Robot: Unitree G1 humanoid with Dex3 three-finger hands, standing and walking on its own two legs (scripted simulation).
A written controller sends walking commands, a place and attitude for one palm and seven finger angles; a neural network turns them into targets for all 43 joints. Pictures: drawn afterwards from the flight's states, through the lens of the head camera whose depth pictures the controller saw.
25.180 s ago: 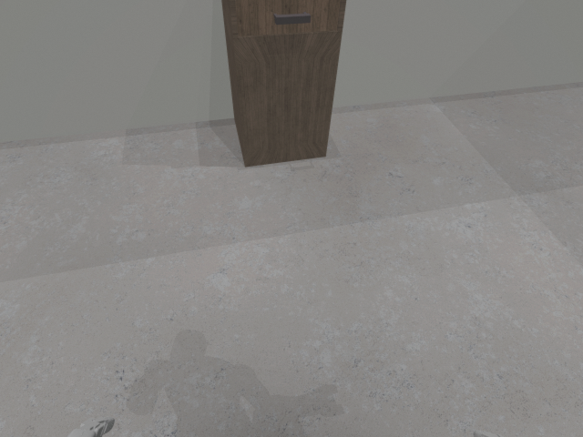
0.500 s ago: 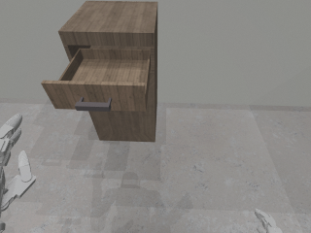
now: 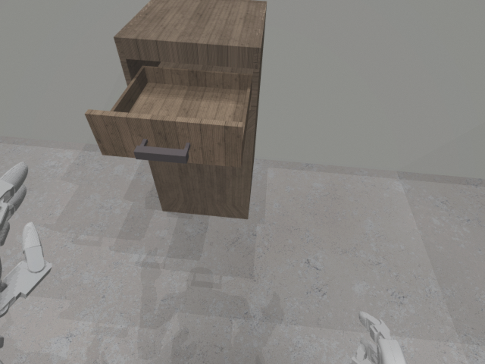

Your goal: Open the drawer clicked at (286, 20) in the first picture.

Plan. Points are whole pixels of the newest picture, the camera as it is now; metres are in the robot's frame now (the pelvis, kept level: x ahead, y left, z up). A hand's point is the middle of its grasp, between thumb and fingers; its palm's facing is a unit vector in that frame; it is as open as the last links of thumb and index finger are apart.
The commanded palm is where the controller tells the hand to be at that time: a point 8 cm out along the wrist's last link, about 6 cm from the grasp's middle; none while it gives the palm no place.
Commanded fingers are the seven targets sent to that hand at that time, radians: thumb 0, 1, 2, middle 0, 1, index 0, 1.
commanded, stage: let the arm hang, fingers relaxed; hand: left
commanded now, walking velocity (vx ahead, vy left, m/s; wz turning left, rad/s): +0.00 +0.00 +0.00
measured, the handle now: (164, 149) +0.62 +0.23 -0.03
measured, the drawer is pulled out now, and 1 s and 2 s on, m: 0.30 0.30 0.30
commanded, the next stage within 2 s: look to check the result in 1.12 s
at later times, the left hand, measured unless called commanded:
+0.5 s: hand out of the picture -0.01 +0.21 -0.17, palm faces +0.01 -0.97 -0.22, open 7.1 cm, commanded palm none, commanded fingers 0.00 0.90 0.90 -0.20 -0.30 -0.20 -0.30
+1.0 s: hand out of the picture +0.00 +0.19 -0.17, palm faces +0.00 -0.98 -0.19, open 7.3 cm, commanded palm none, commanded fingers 0.00 0.90 0.90 -0.20 -0.30 -0.20 -0.30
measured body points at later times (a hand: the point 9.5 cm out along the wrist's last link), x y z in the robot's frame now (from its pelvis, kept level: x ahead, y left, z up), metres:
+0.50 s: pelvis +0.01 +0.02 +0.01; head +0.04 +0.03 +0.46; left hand -0.01 +0.26 -0.15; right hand -0.01 -0.21 -0.14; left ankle +0.02 +0.12 -0.73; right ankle +0.03 -0.08 -0.73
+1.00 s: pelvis +0.00 +0.03 +0.01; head +0.01 +0.02 +0.46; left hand +0.01 +0.25 -0.15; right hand -0.01 -0.18 -0.16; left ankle +0.02 +0.12 -0.73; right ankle +0.03 -0.08 -0.73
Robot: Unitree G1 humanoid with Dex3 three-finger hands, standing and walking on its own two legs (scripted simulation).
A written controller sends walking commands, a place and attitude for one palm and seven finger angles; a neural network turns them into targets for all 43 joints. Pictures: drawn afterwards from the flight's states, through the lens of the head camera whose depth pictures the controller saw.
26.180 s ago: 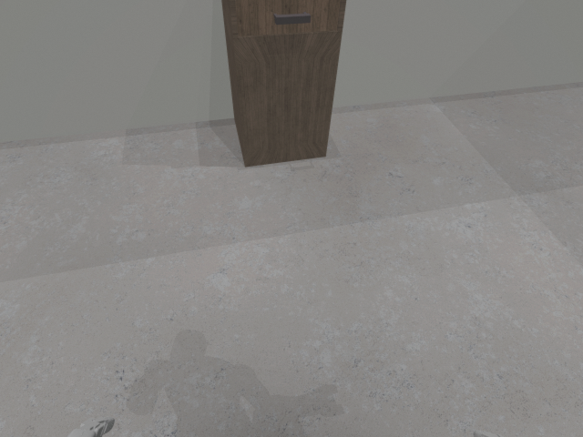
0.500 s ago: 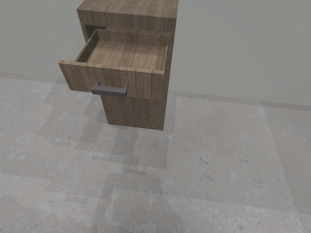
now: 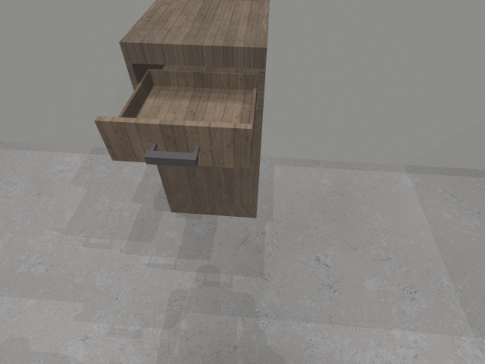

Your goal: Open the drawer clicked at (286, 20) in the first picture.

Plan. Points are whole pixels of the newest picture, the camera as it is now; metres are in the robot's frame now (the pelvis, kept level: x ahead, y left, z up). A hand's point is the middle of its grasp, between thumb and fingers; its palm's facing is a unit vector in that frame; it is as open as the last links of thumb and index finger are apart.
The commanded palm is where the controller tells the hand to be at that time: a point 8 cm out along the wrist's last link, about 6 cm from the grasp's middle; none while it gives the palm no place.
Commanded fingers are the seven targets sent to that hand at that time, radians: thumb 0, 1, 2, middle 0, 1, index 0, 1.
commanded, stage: let the arm hang, fingers relaxed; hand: left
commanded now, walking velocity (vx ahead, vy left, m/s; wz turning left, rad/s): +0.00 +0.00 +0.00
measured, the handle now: (173, 153) +0.61 +0.21 -0.04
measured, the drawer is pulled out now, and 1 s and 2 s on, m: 0.30 0.30 0.30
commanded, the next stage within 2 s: look to check the result in 0.12 s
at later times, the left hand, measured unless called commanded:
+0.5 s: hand out of the picture +0.01 +0.17 -0.17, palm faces +0.01 -0.97 -0.22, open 7.4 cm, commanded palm none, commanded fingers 0.00 0.90 0.90 -0.20 -0.30 -0.20 -0.30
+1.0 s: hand out of the picture +0.06 +0.18 -0.17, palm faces +0.00 -0.96 -0.27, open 7.4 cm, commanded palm none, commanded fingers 0.00 0.90 0.90 -0.20 -0.30 -0.20 -0.30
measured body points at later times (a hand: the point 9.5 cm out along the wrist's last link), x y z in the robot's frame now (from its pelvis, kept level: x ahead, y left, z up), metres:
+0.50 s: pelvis +0.01 -0.01 +0.00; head +0.03 -0.02 +0.45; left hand +0.01 +0.22 -0.15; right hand +0.00 -0.23 -0.16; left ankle +0.02 +0.09 -0.74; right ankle +0.03 -0.11 -0.74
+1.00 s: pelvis +0.02 -0.02 +0.00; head +0.04 -0.03 +0.45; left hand +0.06 +0.23 -0.15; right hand +0.05 -0.27 -0.16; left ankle +0.02 +0.09 -0.74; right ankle +0.03 -0.11 -0.74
